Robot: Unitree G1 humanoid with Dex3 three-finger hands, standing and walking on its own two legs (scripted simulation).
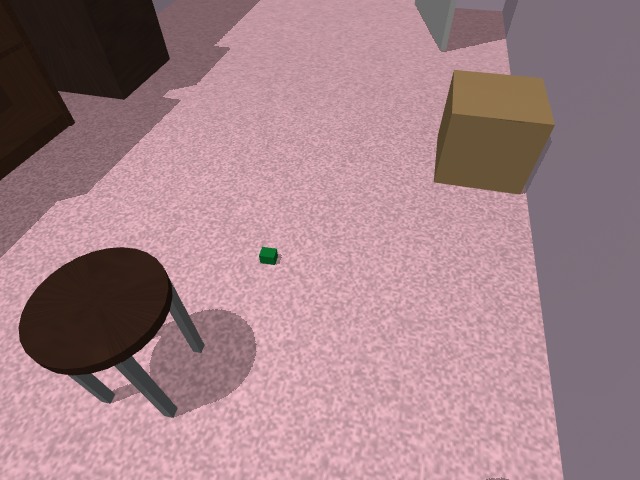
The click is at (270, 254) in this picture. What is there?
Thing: small box
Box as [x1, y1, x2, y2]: [259, 247, 277, 264]
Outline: 262,247 259,254 260,262 274,264 277,257 276,249
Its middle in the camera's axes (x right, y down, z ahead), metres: -0.21 +0.07 +1.58
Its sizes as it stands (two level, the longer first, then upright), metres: 0.061 0.048 0.048
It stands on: the floor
